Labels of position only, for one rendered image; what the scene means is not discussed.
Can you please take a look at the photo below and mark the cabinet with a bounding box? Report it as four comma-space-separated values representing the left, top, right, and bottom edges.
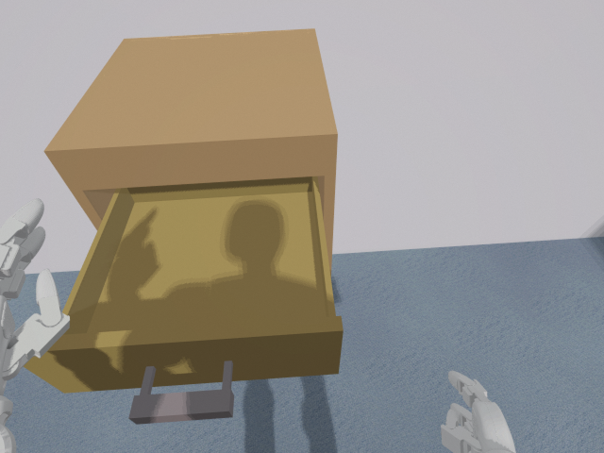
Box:
43, 28, 338, 276

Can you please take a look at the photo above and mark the robot left hand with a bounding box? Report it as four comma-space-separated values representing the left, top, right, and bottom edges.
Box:
0, 198, 70, 395

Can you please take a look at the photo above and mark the robot right hand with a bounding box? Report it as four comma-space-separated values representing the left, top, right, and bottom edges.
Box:
441, 371, 516, 453

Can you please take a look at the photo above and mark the handle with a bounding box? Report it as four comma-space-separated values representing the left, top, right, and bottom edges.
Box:
128, 361, 234, 425

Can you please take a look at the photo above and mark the drawer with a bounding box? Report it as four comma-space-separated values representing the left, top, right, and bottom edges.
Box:
23, 176, 344, 394

